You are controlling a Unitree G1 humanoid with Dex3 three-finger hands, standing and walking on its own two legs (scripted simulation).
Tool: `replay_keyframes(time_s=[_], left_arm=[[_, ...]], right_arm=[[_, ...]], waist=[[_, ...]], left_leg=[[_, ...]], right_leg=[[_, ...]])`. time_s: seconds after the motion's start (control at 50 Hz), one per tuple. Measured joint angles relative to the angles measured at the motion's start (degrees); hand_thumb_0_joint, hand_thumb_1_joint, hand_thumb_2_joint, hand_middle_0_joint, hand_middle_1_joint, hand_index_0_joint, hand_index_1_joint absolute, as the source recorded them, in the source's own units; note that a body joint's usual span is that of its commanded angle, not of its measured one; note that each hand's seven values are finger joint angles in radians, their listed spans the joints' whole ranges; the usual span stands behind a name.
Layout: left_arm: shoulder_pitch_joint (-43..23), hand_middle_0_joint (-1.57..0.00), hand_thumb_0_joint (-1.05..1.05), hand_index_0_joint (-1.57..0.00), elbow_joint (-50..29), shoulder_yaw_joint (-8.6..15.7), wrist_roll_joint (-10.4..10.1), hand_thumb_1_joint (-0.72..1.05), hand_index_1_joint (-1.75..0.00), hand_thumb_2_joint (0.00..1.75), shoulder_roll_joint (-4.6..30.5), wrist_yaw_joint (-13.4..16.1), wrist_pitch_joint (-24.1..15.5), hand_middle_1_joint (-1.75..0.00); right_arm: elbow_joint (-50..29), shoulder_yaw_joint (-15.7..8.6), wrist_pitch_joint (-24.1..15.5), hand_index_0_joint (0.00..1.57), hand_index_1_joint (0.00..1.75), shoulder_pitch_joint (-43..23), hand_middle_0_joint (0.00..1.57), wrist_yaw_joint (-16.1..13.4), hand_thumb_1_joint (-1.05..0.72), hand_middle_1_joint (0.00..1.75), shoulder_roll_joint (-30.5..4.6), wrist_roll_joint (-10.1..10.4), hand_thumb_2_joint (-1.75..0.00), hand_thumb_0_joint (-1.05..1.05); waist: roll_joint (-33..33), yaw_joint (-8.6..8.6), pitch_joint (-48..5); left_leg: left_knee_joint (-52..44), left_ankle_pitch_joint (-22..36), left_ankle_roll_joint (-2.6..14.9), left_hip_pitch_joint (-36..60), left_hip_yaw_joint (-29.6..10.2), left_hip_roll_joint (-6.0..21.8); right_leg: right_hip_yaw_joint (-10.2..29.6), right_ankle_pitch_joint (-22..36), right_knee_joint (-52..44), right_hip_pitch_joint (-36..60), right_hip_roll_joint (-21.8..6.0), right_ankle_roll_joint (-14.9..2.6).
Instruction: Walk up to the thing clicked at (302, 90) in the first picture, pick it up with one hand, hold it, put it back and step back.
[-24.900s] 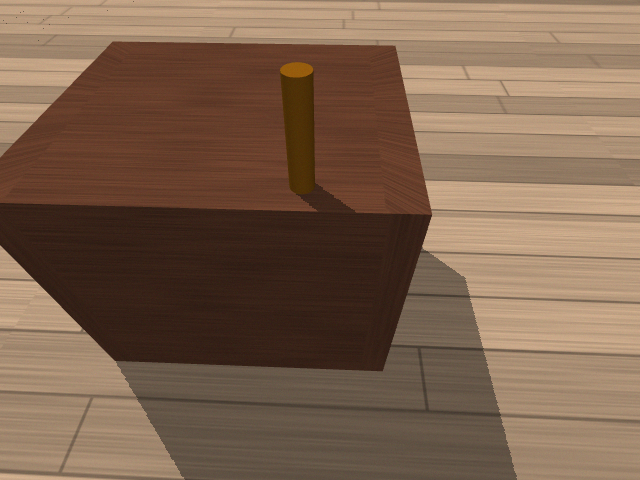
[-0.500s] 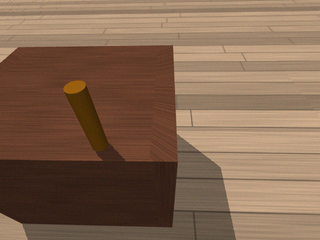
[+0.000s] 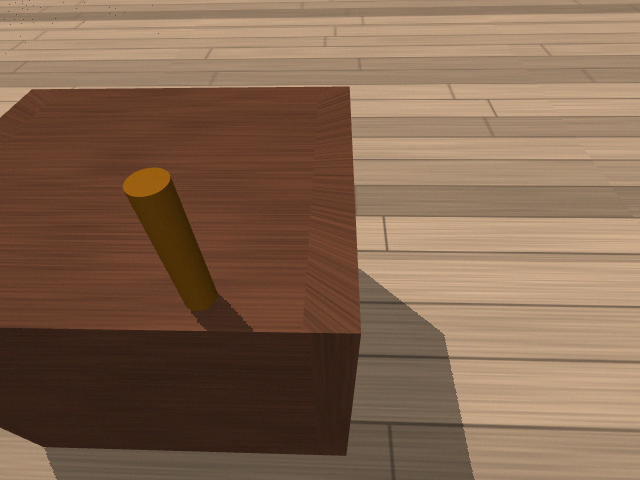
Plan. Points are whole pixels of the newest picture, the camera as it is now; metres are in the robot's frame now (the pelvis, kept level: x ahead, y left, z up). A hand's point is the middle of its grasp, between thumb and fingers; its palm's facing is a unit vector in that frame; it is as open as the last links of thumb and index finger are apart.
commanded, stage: home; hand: left
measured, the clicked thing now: (178, 249) +0.39 +0.21 +0.09
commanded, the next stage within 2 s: stand in 0.50 s
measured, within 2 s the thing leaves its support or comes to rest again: neither
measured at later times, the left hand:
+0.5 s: hand out of the picture +0.07 +0.25 -0.15, palm faces -0.02 -0.93 -0.36, open 17.4 cm
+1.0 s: hand out of the picture +0.08 +0.25 -0.15, palm faces -0.02 -0.93 -0.36, open 10.5 cm
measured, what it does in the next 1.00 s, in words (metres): stands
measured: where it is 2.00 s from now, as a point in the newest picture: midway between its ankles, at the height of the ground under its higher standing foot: outside the picture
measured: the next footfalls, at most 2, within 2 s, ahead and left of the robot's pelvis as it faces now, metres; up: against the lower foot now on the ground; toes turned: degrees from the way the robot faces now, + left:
none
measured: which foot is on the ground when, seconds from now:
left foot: down 0.00-1.00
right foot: down 0.00-1.00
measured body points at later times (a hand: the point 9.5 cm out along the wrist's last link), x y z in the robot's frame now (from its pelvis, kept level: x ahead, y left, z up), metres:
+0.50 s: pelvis +0.00 +0.00 +0.00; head +0.02 -0.01 +0.45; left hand +0.07 +0.30 -0.13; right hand +0.07 -0.30 -0.14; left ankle -0.02 +0.15 -0.75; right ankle +0.02 -0.12 -0.75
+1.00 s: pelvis +0.00 +0.00 +0.00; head +0.01 -0.01 +0.45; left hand +0.08 +0.30 -0.13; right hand +0.07 -0.30 -0.14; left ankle -0.02 +0.15 -0.75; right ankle +0.02 -0.12 -0.75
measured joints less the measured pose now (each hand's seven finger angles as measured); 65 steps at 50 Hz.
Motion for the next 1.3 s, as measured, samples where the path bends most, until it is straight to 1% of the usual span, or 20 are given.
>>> replay_keyframes(time_s=[0.2, 0.62, 0.7, 0.76, 0.82, 0.92, 1.0, 1.08, 1.14, 1.22, 1.3], left_arm=[[-0.13, -0.06, 0.00, -0.05, 0.02, 0.21, 0.03, -0.52, -0.06, 0.06, -0.15, 0.04, 0.16, -0.05], [0.58, -0.06, 0.00, -0.05, -0.11, 0.51, 0.02, -0.54, -0.05, 0.05, -0.19, 0.01, 0.21, -0.05], [0.40, -0.09, 0.00, -0.09, -0.25, 0.51, -0.04, -0.50, -0.09, 0.09, -0.16, 0.05, 0.19, -0.09], [0.28, -0.13, 0.00, -0.12, -0.34, 0.50, -0.04, -0.40, -0.16, 0.19, -0.16, 0.06, 0.16, -0.16], [0.31, -0.16, 0.00, -0.16, -0.47, 0.49, -0.02, -0.25, -0.21, 0.35, -0.19, 0.07, 0.09, -0.21], [0.39, -0.19, 0.00, -0.18, -0.54, 0.58, 0.02, 0.08, -0.26, 0.62, -0.19, 0.04, 0.12, -0.26], [0.51, -0.20, 0.00, -0.19, -0.54, 0.67, 0.05, 0.37, -0.28, 0.76, -0.14, 0.00, 0.21, -0.28], [0.71, -0.20, 0.00, -0.20, -0.47, 0.71, 0.05, 0.62, -0.29, 0.84, -0.13, -0.03, 0.19, -0.29], [0.93, -0.20, 0.00, -0.20, -0.42, 0.73, 0.04, 0.74, -0.30, 0.86, -0.08, -0.04, 0.23, -0.29], [1.11, -0.20, 0.00, -0.20, -0.43, 0.74, 0.00, 0.83, -0.30, 0.88, -0.08, -0.08, 0.20, -0.30], [1.20, -0.20, 0.01, -0.20, -0.44, 0.76, 0.02, 0.87, -0.30, 0.89, -0.11, -0.09, 0.24, -0.30]], right_arm=[[0.13, -0.10, 0.17, 0.20, 0.30, -0.62, 0.20, -0.09, -0.90, 0.30, -0.02, -0.04, -0.90, 0.01], [0.71, -0.30, 0.43, 0.20, 0.30, 0.30, 0.20, 0.00, -0.90, 0.30, 0.14, -0.04, -0.90, 0.01], [0.72, -0.27, 0.37, 0.20, 0.30, 0.28, 0.20, -0.01, -0.90, 0.30, 0.19, -0.02, -0.90, 0.01], [0.68, -0.31, 0.38, 0.20, 0.30, 0.18, 0.20, -0.04, -0.90, 0.30, 0.20, 0.00, -0.90, 0.01], [0.57, -0.35, 0.42, 0.20, 0.30, 0.10, 0.20, -0.01, -0.90, 0.30, 0.21, 0.01, -0.90, 0.01], [0.38, -0.35, 0.36, 0.20, 0.30, 0.10, 0.20, 0.05, -0.90, 0.30, 0.29, -0.05, -0.90, 0.01], [0.44, -0.38, 0.37, 0.20, 0.30, 0.23, 0.20, 0.05, -0.90, 0.30, 0.39, -0.11, -0.90, 0.01], [0.62, -0.49, 0.43, 0.20, 0.30, 0.33, 0.20, 0.11, -0.90, 0.30, 0.40, -0.06, -0.90, 0.01], [0.66, -0.58, 0.49, 0.20, 0.30, 0.46, 0.20, 0.14, -0.90, 0.30, 0.42, -0.08, -0.90, 0.01], [0.73, -0.62, 0.46, 0.20, 0.30, 0.53, 0.20, 0.15, -0.90, 0.30, 0.38, -0.05, -0.90, 0.01], [0.75, -0.62, 0.49, 0.20, 0.30, 0.49, 0.20, 0.13, -0.90, 0.30, 0.37, -0.04, -0.90, 0.01]], waist=[[0.08, 0.16, -0.12], [0.00, -0.09, 0.30], [-0.03, -0.09, 0.23], [0.03, -0.13, 0.16], [0.07, -0.13, -0.02], [-0.02, -0.12, -0.07], [-0.10, -0.10, 0.00], [-0.12, -0.11, 0.14], [-0.17, -0.13, 0.14], [-0.20, -0.10, 0.29], [-0.23, -0.09, 0.38]], left_leg=[[-0.52, 0.06, -0.09, 0.67, -0.21, 0.05], [-0.77, 0.08, -0.26, 0.61, -0.30, 0.32], [-0.90, 0.16, -0.29, 0.81, -0.32, 0.32], [-0.86, 0.15, -0.31, 0.93, -0.36, 0.35], [-0.83, 0.16, -0.30, 0.95, -0.35, 0.41], [-0.84, 0.25, -0.30, 0.88, -0.26, 0.42], [-0.78, 0.28, -0.32, 0.76, -0.23, 0.43], [-0.83, 0.34, -0.32, 0.75, -0.23, 0.43], [-0.79, 0.32, -0.31, 0.68, -0.20, 0.46], [-0.73, 0.28, -0.30, 0.68, -0.15, 0.47], [-0.72, 0.24, -0.25, 0.68, -0.08, 0.44]], right_leg=[[-0.24, -0.13, -0.34, 0.68, 0.02, -0.03], [-0.36, -0.12, -0.59, 0.64, 0.29, -0.27], [-0.38, -0.14, -0.57, 0.78, 0.27, -0.29], [-0.42, -0.09, -0.67, 0.98, 0.31, -0.30], [-0.41, 0.04, -0.84, 1.08, 0.37, -0.31], [-0.32, 0.14, -0.82, 0.96, 0.39, -0.32], [-0.29, 0.21, -0.78, 0.84, 0.41, -0.34], [-0.28, 0.28, -0.85, 0.83, 0.41, -0.34], [-0.26, 0.30, -0.89, 0.79, 0.44, -0.36], [-0.21, 0.33, -0.92, 0.80, 0.46, -0.34], [-0.13, 0.33, -0.94, 0.78, 0.43, -0.30]])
